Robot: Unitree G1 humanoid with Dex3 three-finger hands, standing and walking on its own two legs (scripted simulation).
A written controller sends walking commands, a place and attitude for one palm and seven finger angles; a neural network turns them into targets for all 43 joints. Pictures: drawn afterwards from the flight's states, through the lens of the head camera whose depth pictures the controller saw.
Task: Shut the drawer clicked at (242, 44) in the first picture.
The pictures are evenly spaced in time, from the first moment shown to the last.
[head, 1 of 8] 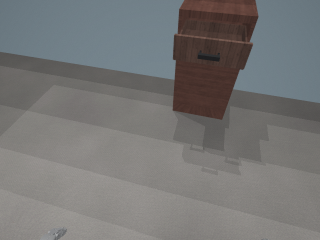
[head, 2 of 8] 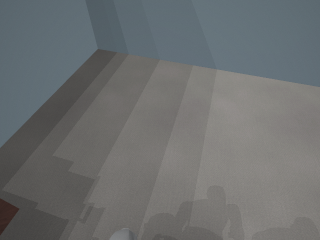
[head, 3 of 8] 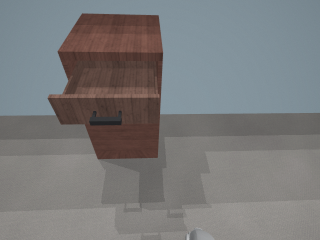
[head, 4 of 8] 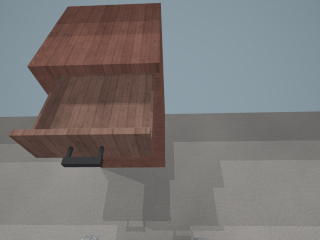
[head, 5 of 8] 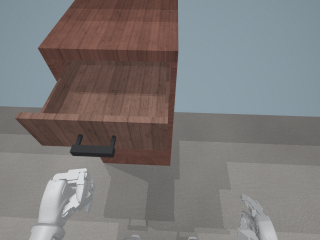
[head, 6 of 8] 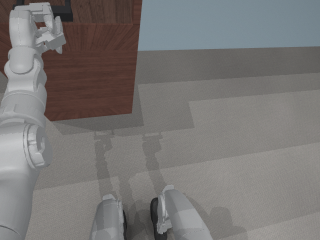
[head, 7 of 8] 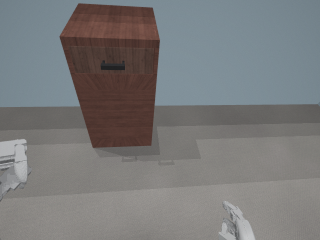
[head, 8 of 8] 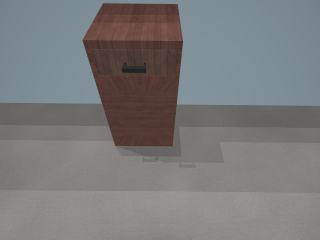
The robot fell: no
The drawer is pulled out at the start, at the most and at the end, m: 0.24 0.24 0.00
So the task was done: yes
